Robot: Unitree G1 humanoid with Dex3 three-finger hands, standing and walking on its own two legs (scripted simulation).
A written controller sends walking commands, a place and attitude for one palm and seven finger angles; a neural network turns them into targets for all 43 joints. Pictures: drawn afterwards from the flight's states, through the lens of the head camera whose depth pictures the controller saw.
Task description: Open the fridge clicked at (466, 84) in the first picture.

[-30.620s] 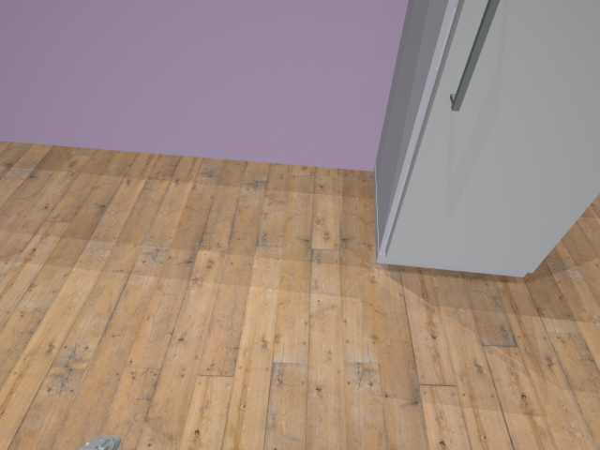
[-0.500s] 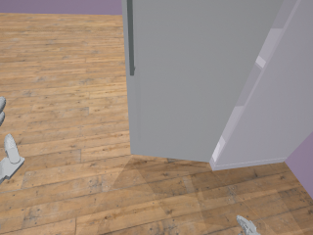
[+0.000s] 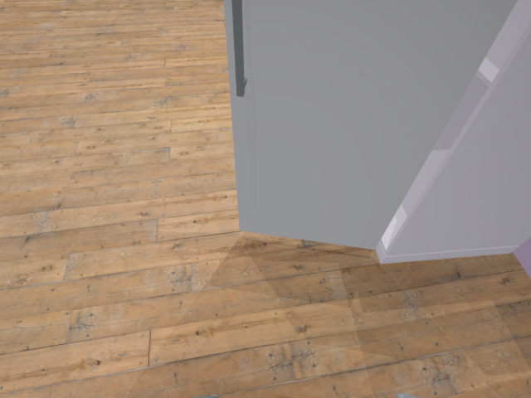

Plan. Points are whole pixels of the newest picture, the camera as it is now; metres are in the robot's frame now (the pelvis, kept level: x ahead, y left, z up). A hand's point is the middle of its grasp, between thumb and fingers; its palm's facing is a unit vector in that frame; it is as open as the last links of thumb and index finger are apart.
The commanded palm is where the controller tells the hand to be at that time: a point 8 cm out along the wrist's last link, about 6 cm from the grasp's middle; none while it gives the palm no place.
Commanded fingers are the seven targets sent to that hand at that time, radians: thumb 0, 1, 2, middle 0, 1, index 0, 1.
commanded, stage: let the arm hang, fingers relaxed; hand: left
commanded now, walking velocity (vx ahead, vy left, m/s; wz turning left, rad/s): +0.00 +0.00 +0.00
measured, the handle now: (239, 4) +0.78 +0.08 +0.22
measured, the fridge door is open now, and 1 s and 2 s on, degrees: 76 76 76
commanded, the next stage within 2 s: look to check the result in 0.80 s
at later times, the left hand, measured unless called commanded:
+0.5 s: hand out of the picture +0.08 +0.21 -0.15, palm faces -0.03 -0.97 -0.23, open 7.3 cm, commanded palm none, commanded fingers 0.00 0.90 0.90 -0.20 -0.30 -0.20 -0.30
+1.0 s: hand out of the picture +0.06 +0.22 -0.15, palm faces -0.02 -0.98 -0.21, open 7.4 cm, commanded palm none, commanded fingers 0.00 0.90 0.90 -0.20 -0.30 -0.20 -0.30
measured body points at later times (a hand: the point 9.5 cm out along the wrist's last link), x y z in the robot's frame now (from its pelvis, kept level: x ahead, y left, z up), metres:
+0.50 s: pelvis +0.03 +0.02 +0.02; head +0.04 +0.02 +0.47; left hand +0.08 +0.26 -0.13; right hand +0.04 -0.22 -0.14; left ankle +0.04 +0.12 -0.72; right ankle +0.02 -0.11 -0.72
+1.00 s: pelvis +0.04 +0.02 +0.02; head +0.06 +0.03 +0.47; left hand +0.06 +0.27 -0.14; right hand +0.07 -0.22 -0.13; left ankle +0.04 +0.12 -0.72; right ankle +0.02 -0.11 -0.72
